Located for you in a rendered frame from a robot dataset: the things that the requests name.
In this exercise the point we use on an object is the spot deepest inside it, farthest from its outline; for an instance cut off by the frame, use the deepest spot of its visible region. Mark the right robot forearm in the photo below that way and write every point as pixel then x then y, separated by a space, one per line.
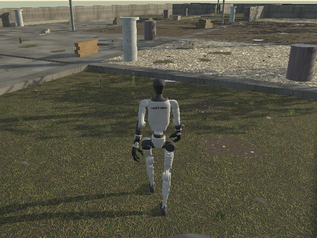
pixel 178 129

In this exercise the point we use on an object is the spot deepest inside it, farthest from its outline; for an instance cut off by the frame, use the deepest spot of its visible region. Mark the left robot hand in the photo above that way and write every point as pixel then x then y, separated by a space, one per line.
pixel 134 150

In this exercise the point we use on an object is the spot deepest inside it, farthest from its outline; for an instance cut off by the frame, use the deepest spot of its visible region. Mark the left robot forearm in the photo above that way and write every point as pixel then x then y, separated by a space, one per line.
pixel 138 135

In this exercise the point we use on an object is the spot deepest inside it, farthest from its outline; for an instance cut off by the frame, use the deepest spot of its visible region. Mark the robot right upper arm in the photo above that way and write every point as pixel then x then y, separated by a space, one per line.
pixel 176 112

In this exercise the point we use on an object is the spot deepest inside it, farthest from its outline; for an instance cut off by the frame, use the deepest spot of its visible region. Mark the right robot hand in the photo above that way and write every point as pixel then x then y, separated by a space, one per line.
pixel 174 135

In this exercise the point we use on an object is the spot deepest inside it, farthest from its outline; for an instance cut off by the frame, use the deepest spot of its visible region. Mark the humanoid robot head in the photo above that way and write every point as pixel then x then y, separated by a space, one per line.
pixel 159 85

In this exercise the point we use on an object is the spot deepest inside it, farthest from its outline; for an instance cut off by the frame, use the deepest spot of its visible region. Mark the robot left upper arm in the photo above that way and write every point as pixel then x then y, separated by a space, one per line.
pixel 142 111

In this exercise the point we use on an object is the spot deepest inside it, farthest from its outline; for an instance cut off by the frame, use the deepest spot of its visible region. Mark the robot left thigh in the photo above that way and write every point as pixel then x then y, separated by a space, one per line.
pixel 147 148

